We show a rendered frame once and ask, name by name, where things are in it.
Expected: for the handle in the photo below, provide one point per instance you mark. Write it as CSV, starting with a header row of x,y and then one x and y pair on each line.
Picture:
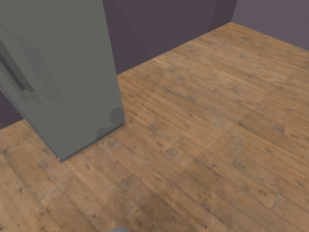
x,y
11,72

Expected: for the fridge door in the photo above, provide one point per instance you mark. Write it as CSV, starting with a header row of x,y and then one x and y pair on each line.
x,y
61,52

